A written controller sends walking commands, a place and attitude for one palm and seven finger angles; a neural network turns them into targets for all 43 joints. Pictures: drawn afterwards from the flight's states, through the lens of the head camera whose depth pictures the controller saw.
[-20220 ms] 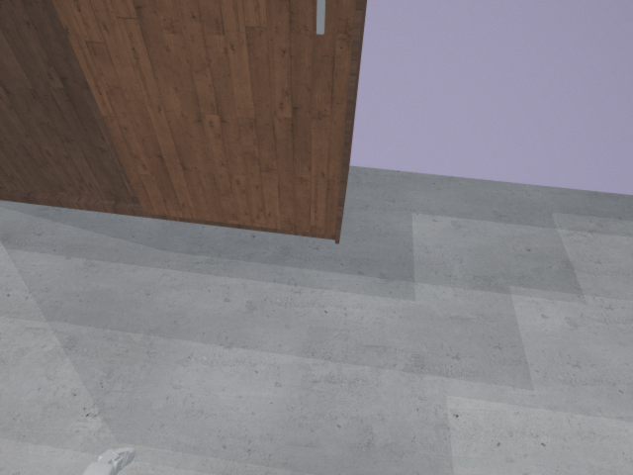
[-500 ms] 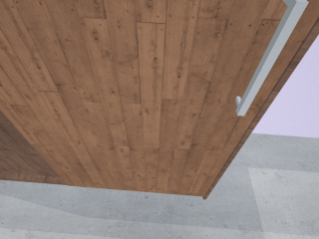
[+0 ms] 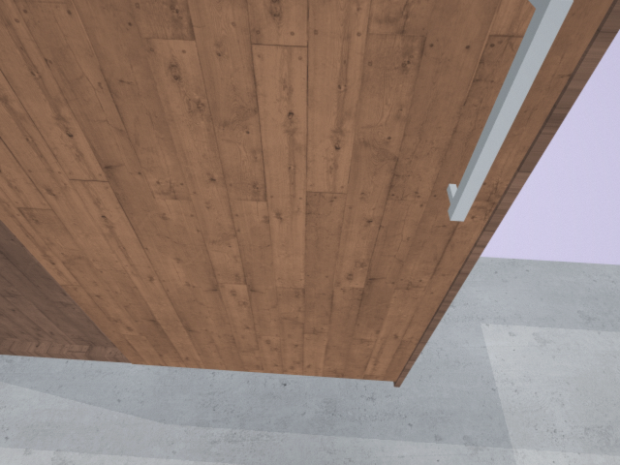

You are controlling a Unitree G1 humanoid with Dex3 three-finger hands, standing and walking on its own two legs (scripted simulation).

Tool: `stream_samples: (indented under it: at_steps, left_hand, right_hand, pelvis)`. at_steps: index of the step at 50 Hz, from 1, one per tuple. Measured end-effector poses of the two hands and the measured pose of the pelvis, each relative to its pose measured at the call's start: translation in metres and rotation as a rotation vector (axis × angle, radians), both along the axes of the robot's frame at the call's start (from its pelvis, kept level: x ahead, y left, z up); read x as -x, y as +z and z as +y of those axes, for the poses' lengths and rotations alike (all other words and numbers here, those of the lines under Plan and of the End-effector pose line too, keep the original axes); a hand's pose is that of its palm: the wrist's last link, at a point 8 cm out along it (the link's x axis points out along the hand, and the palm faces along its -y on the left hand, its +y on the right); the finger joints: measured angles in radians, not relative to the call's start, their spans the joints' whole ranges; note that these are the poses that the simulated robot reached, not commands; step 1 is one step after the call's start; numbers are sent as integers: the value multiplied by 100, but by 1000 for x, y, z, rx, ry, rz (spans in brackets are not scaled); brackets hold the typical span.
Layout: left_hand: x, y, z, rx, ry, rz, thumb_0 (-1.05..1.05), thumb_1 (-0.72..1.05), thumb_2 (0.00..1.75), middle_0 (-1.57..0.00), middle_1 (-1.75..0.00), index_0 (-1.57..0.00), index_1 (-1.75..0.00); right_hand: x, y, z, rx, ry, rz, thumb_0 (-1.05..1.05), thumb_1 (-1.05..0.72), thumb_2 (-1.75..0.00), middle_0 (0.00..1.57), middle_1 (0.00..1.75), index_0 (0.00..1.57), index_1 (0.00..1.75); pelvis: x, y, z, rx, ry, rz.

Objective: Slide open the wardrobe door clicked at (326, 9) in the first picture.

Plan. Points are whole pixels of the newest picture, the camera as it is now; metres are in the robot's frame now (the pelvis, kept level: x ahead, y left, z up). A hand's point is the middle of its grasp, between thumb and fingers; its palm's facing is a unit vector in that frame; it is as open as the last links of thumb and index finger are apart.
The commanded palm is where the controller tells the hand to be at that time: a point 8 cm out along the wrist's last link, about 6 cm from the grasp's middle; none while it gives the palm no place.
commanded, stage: raise the hand with hooked fingers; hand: right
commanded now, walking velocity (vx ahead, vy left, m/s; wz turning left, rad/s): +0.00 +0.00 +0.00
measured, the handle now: (489, 123) +0.45 -0.18 +0.23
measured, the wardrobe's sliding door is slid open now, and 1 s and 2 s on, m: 0.00 0.00 0.00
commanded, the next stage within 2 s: none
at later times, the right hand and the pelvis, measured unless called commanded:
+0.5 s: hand out of the picture +0.13 -0.23 -0.02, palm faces +0.13 +0.99 +0.01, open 8.8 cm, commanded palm +0.13 -0.27 +0.02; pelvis -0.03 -0.02 -0.04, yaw -1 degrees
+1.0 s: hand out of the picture +0.19 -0.28 +0.12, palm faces +0.15 +0.98 -0.09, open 11.8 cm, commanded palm +0.16 -0.32 +0.13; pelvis -0.02 -0.04 -0.02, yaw -2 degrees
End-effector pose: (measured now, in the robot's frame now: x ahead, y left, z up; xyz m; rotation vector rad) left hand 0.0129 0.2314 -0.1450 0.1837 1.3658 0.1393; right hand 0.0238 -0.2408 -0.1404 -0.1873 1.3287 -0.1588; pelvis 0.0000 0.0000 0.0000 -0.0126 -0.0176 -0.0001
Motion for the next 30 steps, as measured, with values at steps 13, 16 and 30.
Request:
stream_samples:
  at_steps: [13, 16, 30]
  left_hand:
    - [-96, 35, 0, -46, -15, -664, 1, 91, 89, -20, -30, -20, -30]
    - [-125, 54, 0, -47, -52, -806, 1, 91, 89, -20, -30, -20, -30]
    - [-162, 72, -36, -78, -260, -898, 1, 91, 90, -19, -30, -20, -30]
  right_hand:
    - [-153, 183, -12, 18, 12, -1263, 1, -82, -86, 21, 35, 21, 35]
    - [-155, 188, -3, -95, 137, -1427, 1, -77, -83, 21, 39, 21, 39]
    - [-78, 177, -53, 11, 37, -1436, 2, -45, -70, 23, 59, 23, 59]
  pelvis:
    - [20, -15, -16, 4, -15, 44]
    - [27, -27, -16, 9, 2, 77]
    - [37, -46, -28, -46, -54, 73]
